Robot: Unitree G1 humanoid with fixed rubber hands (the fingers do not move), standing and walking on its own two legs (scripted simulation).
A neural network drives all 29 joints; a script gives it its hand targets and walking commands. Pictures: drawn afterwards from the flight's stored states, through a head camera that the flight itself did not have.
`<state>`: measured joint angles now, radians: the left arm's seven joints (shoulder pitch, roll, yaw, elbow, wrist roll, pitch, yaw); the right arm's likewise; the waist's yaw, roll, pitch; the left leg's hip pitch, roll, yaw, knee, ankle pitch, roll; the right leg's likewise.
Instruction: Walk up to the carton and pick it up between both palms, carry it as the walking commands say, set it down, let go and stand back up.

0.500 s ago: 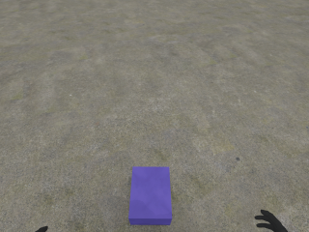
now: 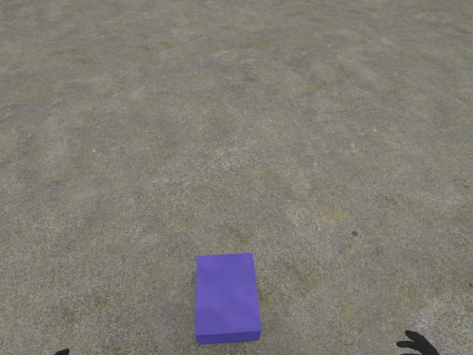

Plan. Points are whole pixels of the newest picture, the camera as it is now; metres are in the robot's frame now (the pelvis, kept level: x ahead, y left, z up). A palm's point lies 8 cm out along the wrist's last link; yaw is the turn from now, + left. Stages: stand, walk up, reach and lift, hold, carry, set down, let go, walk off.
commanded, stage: walk up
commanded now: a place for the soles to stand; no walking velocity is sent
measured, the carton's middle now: (226, 296) +0.46 +0.03 -0.70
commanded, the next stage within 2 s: reach and lift in 0.32 s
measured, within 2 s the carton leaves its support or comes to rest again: neither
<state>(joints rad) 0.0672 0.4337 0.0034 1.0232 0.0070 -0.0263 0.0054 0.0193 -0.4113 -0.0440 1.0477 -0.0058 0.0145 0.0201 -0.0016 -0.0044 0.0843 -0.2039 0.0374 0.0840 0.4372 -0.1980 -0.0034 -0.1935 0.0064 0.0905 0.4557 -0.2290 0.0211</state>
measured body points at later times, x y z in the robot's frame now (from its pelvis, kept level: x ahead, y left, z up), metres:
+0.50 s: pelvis -0.01 +0.01 -0.01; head +0.07 +0.01 +0.43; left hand +0.17 +0.32 -0.09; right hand +0.18 -0.30 -0.10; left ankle +0.02 +0.12 -0.74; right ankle +0.01 -0.13 -0.74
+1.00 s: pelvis -0.01 -0.01 -0.06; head +0.14 +0.00 +0.36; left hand +0.28 +0.28 -0.15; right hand +0.28 -0.26 -0.16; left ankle +0.02 +0.12 -0.74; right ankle +0.01 -0.13 -0.74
